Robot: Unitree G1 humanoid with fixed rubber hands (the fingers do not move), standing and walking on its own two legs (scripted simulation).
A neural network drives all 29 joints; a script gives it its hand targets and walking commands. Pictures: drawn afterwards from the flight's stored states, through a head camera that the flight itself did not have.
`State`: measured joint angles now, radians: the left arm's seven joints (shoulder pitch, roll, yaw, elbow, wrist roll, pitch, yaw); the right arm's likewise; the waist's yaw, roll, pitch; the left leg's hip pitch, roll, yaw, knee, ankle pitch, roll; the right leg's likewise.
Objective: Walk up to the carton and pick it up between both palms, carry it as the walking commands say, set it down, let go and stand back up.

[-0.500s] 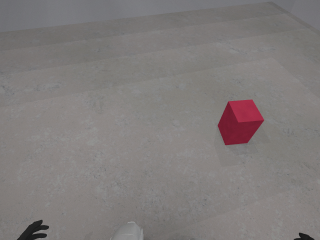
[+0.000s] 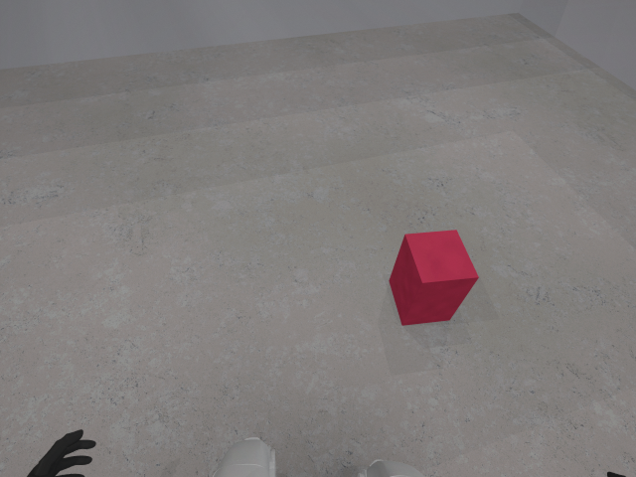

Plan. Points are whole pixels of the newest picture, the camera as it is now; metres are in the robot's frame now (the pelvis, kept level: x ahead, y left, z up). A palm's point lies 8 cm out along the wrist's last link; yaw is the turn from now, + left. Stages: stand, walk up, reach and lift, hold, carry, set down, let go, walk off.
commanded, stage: walk up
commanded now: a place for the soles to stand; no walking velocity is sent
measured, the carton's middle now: (428, 279) +0.76 -0.37 -0.61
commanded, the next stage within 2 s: none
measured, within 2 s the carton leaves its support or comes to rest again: neither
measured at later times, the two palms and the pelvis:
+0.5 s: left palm (210, 401) +0.22 +0.17 -0.09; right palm out of the picture +0.19 -0.55 -0.06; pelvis +0.13 -0.18 -0.01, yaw +1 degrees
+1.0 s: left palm (338, 343) +0.31 -0.01 -0.09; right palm out of the picture +0.32 -0.71 -0.09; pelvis +0.23 -0.35 -0.01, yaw +4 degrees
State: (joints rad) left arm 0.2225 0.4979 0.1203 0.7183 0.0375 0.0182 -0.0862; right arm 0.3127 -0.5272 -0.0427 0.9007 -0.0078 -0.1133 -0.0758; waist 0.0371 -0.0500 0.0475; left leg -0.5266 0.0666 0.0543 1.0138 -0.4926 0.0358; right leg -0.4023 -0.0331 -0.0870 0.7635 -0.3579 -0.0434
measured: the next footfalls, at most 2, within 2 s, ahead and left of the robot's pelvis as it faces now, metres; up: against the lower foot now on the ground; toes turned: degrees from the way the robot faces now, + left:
left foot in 0.08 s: +0.14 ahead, +0.09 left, +0.00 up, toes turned +6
right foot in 0.36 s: +0.21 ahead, -0.29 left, +0.00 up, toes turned -4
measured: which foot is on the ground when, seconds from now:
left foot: up 0.00-0.06, down 0.08-0.36, up 0.38-0.56, down 0.58-0.84, up 0.86-1.00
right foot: down 0.00-0.08, up 0.10-0.34, down 0.36-0.58, up 0.60-0.82, down 0.84-1.00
